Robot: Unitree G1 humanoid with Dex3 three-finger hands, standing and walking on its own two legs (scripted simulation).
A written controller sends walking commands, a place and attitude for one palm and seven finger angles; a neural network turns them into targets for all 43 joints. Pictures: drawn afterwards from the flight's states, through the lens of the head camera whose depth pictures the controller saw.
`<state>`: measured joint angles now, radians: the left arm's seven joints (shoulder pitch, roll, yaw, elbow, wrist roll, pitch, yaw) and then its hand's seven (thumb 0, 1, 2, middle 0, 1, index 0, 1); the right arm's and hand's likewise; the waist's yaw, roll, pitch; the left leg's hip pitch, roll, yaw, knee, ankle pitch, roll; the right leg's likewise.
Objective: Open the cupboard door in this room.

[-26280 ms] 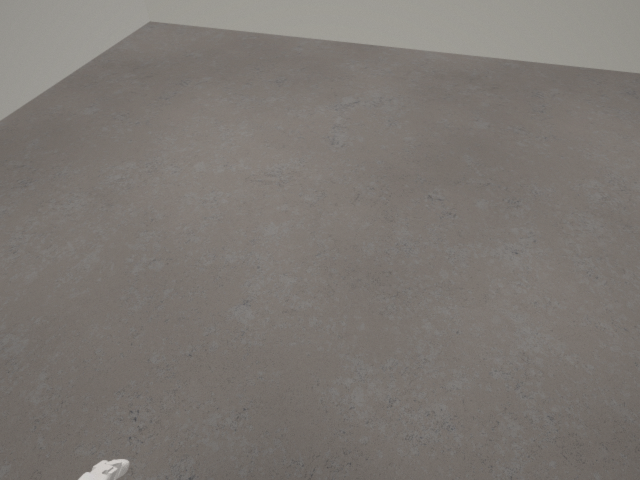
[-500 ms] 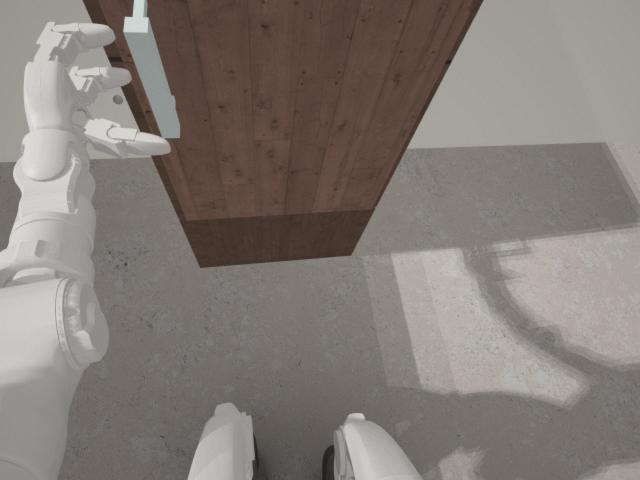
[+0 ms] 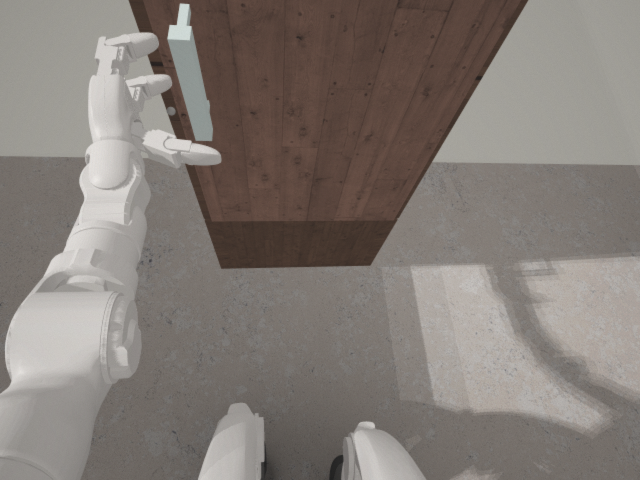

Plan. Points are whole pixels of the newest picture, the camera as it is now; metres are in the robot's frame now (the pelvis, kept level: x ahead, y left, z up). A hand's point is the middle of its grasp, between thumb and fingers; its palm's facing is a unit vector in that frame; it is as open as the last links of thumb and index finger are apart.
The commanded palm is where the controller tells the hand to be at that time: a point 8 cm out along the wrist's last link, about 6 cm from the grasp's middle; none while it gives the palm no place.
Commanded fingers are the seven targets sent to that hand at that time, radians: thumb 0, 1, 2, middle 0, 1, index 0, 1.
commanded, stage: slide the fingers in behind the handle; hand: left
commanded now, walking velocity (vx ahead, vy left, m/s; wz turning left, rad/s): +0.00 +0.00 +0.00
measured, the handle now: (195, 78) +0.58 +0.14 +0.08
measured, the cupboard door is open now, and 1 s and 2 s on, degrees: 0 0 0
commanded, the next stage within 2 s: move the hooked fingers beside the handle in 0.44 s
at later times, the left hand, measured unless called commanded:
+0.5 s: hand (180, 115) +0.52 +0.16 +0.08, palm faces +0.14 -0.99 -0.02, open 15.6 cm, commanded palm +0.51 +0.13 +0.08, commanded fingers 0.00 -0.50 0.30 -0.30 -1.20 -0.30 -1.20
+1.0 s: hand (173, 112) +0.53 +0.16 +0.08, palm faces +0.11 -0.99 -0.03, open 15.3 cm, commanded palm +0.52 +0.16 +0.08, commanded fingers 0.00 -0.50 0.30 -0.30 -1.20 -0.30 -1.20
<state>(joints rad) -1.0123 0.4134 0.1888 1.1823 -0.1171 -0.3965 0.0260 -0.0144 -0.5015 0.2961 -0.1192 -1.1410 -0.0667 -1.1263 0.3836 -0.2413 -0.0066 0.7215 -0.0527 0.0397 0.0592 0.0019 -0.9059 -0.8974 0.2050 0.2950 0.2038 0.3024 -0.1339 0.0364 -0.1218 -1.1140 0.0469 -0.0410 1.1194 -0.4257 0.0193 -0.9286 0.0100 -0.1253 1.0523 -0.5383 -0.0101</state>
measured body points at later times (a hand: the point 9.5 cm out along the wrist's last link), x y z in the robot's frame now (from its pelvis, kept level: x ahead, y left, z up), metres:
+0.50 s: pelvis -0.01 +0.00 +0.00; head +0.13 +0.03 +0.42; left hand +0.51 +0.21 +0.08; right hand +0.00 -0.26 -0.12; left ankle +0.05 +0.10 -0.65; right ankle -0.03 -0.12 -0.65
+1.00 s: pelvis -0.02 +0.00 -0.01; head +0.13 +0.03 +0.42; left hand +0.52 +0.22 +0.08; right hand -0.03 -0.27 -0.12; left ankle +0.05 +0.10 -0.65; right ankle -0.03 -0.12 -0.65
